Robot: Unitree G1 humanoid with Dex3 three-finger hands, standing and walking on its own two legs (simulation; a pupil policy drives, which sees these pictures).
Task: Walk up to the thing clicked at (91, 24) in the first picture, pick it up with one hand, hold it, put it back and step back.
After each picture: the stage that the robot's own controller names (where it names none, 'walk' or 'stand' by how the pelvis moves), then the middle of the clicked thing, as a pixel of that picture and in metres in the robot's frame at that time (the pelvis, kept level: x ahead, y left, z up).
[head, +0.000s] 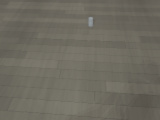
stand; (90, 21) +1.89 -0.11 -0.72
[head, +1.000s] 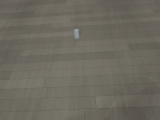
walk; (76, 33) +1.75 +0.21 -0.71
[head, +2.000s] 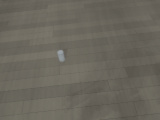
walk; (61, 55) +1.18 +0.33 -0.72
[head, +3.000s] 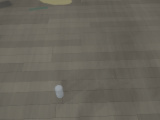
walk; (59, 91) +0.75 +0.26 -0.70
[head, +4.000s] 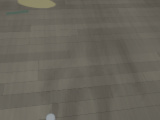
walk; out of the picture +0.47 +0.19 -0.71
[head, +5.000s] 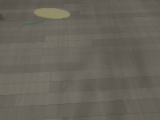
stand; out of the picture +0.39 +0.19 -0.72
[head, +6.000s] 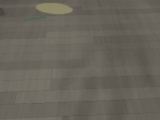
stand; out of the picture +0.37 +0.19 -0.71
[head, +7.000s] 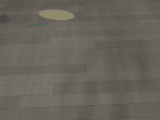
stand; out of the picture +0.38 +0.17 -0.72
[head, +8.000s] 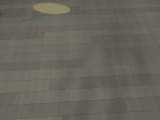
stand; out of the picture +0.37 +0.18 -0.72
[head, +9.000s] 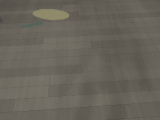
stand; out of the picture +0.35 +0.19 -0.73
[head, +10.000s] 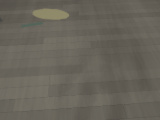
stand; out of the picture +0.35 +0.19 -0.73
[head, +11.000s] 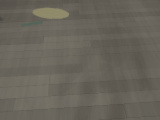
stand; out of the picture +0.35 +0.19 -0.73
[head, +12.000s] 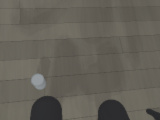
go down; (39, 82) +0.40 +0.22 -0.44
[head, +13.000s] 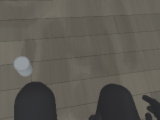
go down; (23, 66) +0.42 +0.26 -0.32
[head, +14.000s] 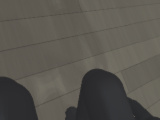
close in; out of the picture +0.39 +0.30 -0.23
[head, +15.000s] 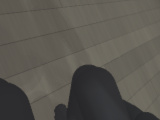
close; out of the picture +0.38 +0.31 -0.21
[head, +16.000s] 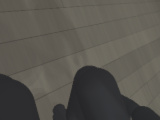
lift; out of the picture +0.36 +0.30 -0.22
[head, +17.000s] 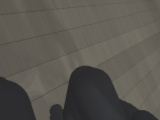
lift; out of the picture +0.35 +0.30 -0.22
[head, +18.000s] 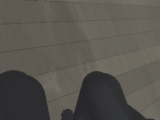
lift; out of the picture +0.31 +0.25 -0.18
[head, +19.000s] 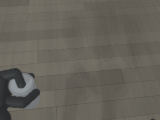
lift; (25, 92) +0.32 +0.19 +0.01
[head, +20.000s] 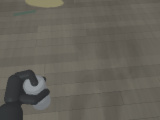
hold; (38, 93) +0.33 +0.17 +0.00
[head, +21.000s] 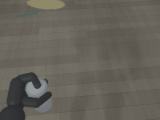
hold; (40, 95) +0.32 +0.17 +0.00
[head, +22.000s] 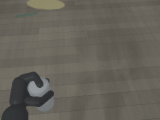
crouch; (41, 95) +0.33 +0.16 +0.00
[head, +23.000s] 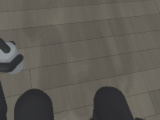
crouch; (9, 59) +0.42 +0.24 -0.10
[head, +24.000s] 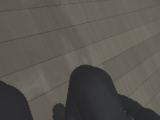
lower; out of the picture +0.38 +0.33 -0.22
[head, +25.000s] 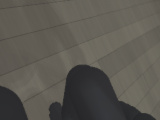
lower; out of the picture +0.39 +0.33 -0.22
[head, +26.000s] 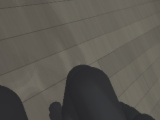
lower; out of the picture +0.39 +0.33 -0.22
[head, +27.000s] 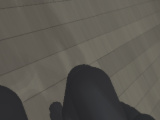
lower; out of the picture +0.39 +0.33 -0.21
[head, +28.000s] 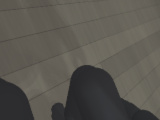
open; out of the picture +0.38 +0.32 -0.22
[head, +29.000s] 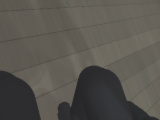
stand; out of the picture +0.38 +0.31 -0.22
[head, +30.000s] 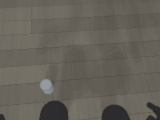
walk; (47, 86) +0.42 +0.22 -0.48
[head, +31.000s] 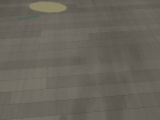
stand; out of the picture +0.37 +0.19 -0.66
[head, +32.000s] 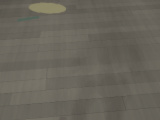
stand; out of the picture +0.37 +0.19 -0.67
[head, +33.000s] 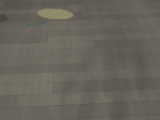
stand; out of the picture +0.38 +0.17 -0.72
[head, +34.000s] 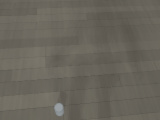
walk; (59, 109) +0.45 +0.15 -0.71
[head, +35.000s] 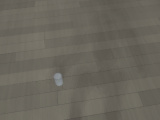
walk; (58, 79) +0.72 +0.24 -0.69
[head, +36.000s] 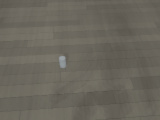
stand; (62, 62) +1.04 +0.21 -0.70
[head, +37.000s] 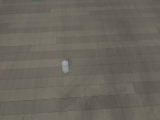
stand; (65, 66) +1.05 +0.20 -0.72
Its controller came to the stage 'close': yes
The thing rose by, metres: 0.70
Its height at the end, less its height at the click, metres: +0.00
